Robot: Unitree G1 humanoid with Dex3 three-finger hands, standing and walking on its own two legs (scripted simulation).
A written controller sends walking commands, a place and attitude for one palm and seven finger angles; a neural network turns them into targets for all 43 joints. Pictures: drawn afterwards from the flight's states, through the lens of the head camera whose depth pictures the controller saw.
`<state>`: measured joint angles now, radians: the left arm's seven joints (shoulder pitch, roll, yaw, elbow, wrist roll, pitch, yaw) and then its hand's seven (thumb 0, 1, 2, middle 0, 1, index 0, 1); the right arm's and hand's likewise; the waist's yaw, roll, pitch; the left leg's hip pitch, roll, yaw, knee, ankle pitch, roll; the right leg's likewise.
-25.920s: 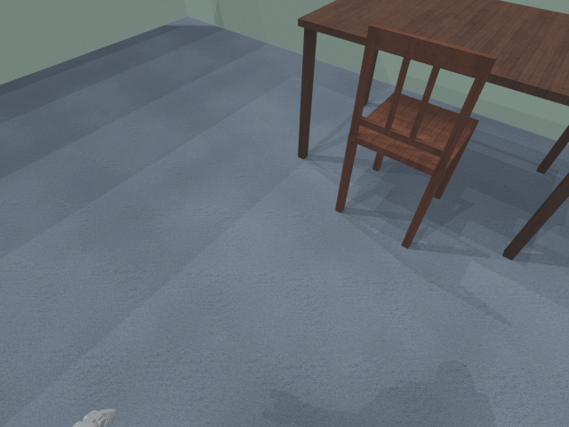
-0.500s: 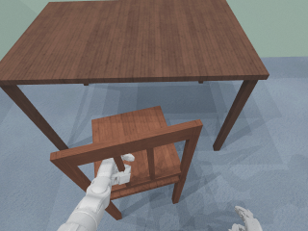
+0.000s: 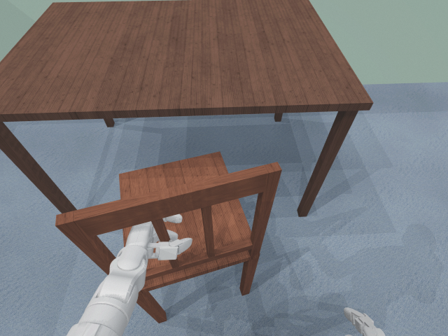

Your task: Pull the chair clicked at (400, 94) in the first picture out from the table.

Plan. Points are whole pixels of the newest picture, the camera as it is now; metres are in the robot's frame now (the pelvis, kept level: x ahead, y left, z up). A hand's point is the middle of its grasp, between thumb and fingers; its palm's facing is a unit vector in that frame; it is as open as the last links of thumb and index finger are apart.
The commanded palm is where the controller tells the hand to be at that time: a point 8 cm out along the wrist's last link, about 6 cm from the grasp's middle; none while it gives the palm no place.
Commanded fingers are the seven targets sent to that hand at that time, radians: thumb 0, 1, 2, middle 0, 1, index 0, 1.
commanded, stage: open the thumb and straighten the fingers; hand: left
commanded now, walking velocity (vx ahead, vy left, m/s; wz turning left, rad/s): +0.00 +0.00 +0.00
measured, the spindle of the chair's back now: (166, 244) +0.33 +0.13 -0.09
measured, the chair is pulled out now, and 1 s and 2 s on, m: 0.18 0.18 0.18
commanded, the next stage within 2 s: draw the fingers out of the gap in 0.50 s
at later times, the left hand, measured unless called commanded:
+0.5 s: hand (166, 243) +0.31 +0.12 -0.06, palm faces -0.07 -0.99 -0.16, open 17.0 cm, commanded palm +0.29 +0.17 -0.03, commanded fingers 0.00 -0.55 0.20 0.00 0.00 0.00 0.00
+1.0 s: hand (162, 280) +0.24 +0.12 -0.06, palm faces -0.07 -0.99 -0.16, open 17.5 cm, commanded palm +0.22 +0.17 -0.03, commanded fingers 0.00 -0.55 0.20 0.00 0.00 0.00 0.00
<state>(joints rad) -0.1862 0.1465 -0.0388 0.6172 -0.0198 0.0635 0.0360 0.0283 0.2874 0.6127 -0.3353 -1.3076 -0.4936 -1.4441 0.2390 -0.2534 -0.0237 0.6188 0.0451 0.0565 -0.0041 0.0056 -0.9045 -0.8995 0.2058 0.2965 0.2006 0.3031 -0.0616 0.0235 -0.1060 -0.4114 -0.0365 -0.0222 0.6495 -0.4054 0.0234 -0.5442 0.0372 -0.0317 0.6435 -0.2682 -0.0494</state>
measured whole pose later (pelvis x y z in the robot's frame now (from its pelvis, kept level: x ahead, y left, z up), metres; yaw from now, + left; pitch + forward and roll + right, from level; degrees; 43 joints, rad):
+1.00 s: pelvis -0.02 +0.00 -0.02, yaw +1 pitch +11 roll +0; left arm 0.07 0.15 -0.07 0.26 -0.04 0.20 0.03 -0.01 -0.54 0.21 -0.01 0.00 0.00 0.00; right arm 0.25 -0.26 0.00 0.53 0.05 -0.04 -0.03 0.01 -0.90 -0.90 0.20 0.30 0.20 0.30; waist -0.04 0.04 -0.12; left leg -0.56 -0.05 -0.02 0.84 -0.47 0.03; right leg -0.68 0.02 -0.04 0.82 -0.33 -0.05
